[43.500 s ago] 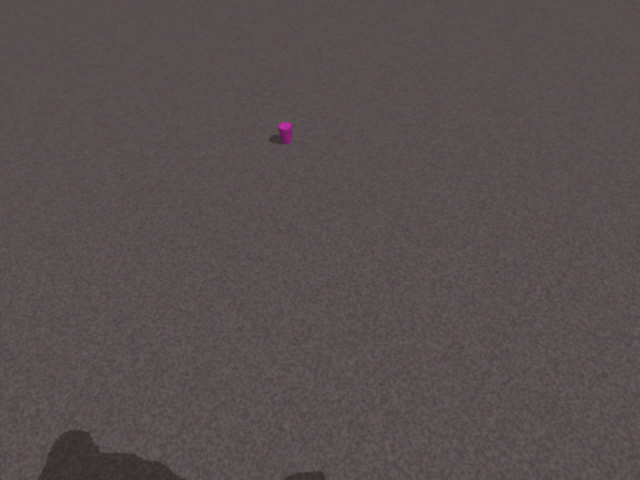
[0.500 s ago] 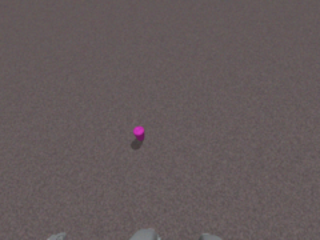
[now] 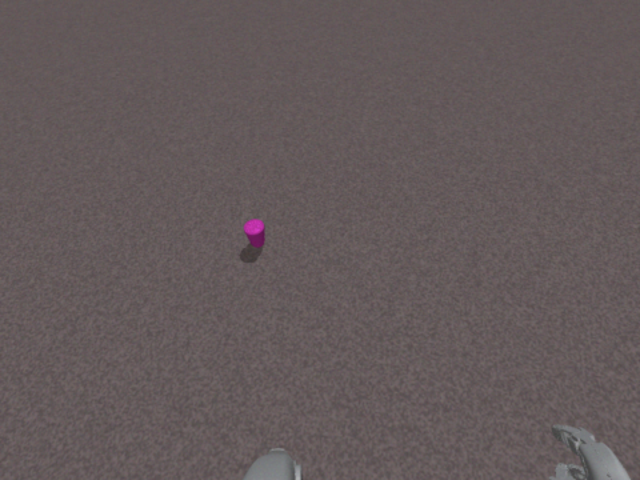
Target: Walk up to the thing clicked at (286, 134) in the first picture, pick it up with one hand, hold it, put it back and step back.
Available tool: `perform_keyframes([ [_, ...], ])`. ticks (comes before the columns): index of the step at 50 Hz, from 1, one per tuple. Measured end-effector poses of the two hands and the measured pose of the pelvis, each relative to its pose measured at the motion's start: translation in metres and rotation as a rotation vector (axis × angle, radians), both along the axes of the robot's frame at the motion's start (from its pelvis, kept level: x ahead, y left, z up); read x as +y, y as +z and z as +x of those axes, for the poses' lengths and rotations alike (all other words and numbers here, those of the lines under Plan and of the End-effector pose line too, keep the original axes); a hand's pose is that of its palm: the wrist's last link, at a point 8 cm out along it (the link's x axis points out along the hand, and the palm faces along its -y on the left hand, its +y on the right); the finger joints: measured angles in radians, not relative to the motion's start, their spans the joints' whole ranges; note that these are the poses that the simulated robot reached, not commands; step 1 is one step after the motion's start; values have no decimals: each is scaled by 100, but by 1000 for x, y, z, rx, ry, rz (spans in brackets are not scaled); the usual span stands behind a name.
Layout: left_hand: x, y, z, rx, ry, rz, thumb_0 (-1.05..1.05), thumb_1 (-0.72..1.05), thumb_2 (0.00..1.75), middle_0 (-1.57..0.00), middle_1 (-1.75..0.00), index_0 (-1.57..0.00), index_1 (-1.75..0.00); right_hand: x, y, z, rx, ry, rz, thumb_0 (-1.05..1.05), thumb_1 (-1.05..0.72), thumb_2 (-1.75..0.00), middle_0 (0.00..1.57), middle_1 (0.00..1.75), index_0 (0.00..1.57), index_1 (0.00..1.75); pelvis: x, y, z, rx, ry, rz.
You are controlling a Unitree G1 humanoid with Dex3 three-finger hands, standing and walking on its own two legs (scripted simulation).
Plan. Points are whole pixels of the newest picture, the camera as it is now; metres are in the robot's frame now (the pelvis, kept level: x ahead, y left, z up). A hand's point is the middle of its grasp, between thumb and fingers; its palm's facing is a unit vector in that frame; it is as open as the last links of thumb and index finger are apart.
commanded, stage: step back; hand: left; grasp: from above
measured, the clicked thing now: (256, 234) +1.03 +0.31 -0.70
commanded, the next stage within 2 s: stand in 1.08 s
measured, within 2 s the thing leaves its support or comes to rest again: neither
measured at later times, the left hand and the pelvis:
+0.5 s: hand out of the picture +0.02 +0.28 -0.13, palm faces +0.07 -0.92 -0.39, open 7.4 cm; pelvis -0.03 -0.01 +0.02, yaw +4 degrees
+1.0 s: hand out of the picture +0.08 +0.27 -0.14, palm faces +0.12 -0.92 -0.36, open 7.4 cm; pelvis +0.02 +0.00 +0.02, yaw +6 degrees
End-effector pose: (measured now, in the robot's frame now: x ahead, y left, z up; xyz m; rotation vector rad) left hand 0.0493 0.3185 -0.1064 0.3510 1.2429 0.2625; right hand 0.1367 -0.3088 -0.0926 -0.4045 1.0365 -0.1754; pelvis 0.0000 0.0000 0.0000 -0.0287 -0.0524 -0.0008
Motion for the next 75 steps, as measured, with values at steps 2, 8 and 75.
perform_keyframes([
  [2,-7,6,-25,18,16,3,0,90,89,-20,-30,-20,-30,-6,-3,-20,29,-23,8,0,-90,-90,21,30,20,30,-5,4,-8,4,-3,24],
  [8,-11,23,-69,19,68,27,0,90,89,-21,-30,-21,-30,-15,-12,-77,140,-30,27,0,-90,-90,20,30,20,30,-10,12,-25,4,32,45],
  [75,-21,17,17,-21,49,-67,0,90,89,-20,-30,-20,-30,22,6,-5,150,3,74,0,-90,-90,20,30,20,30,-3,32,18,13,88,30],
])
